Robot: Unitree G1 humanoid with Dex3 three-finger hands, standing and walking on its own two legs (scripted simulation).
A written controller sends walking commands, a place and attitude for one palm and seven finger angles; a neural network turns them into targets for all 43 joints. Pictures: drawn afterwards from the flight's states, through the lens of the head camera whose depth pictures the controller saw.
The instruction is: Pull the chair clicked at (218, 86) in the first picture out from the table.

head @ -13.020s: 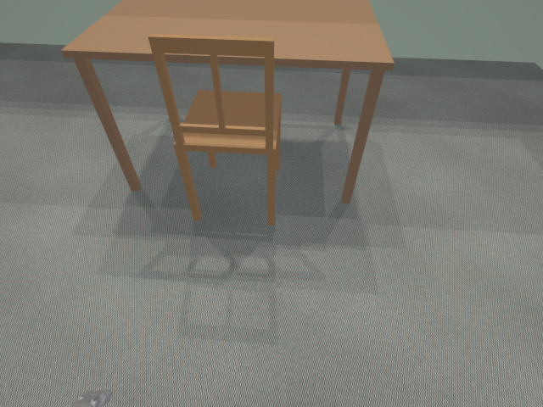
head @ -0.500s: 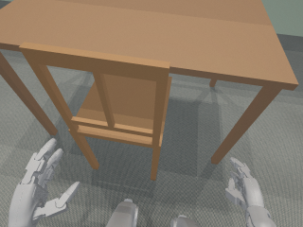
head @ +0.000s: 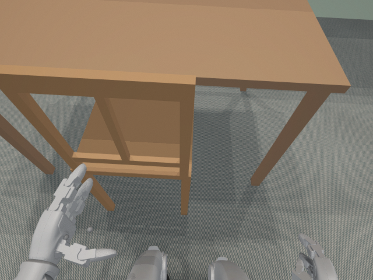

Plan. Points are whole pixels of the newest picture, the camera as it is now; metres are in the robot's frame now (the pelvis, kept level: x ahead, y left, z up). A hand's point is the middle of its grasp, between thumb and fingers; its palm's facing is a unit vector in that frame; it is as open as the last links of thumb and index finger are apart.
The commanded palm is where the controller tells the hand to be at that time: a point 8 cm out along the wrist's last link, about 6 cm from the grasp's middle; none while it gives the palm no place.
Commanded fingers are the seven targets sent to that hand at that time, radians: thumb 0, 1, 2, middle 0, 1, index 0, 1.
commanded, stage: raise the hand toward the chair's back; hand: left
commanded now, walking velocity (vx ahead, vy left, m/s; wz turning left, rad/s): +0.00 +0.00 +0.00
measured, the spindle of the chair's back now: (115, 131) +0.45 +0.19 +0.00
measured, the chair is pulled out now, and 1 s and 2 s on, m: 0.00 0.00 0.00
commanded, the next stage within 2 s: aim the fingers beside a spindle in 1.00 s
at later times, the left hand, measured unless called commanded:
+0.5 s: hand (54, 210) +0.24 +0.24 +0.06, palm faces +0.00 -1.00 -0.08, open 16.9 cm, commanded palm +0.22 +0.30 +0.06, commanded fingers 0.00 -0.50 0.30 -0.06 -0.08 -0.06 -0.08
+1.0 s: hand (73, 209) +0.24 +0.22 +0.05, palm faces -0.04 -1.00 -0.06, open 16.9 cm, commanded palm +0.23 +0.28 +0.06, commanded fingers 0.00 -0.50 0.30 -0.06 -0.08 -0.06 -0.08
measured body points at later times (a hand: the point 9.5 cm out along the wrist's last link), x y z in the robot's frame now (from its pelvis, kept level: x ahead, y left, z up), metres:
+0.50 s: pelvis +0.00 +0.03 +0.01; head +0.06 +0.06 +0.46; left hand +0.23 +0.30 +0.07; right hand +0.18 -0.20 -0.06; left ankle +0.05 +0.10 -0.65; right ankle +0.00 -0.10 -0.65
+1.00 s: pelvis +0.01 +0.02 +0.01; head +0.07 +0.03 +0.46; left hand +0.24 +0.27 +0.06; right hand +0.17 -0.23 -0.06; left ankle +0.05 +0.10 -0.65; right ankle +0.00 -0.10 -0.65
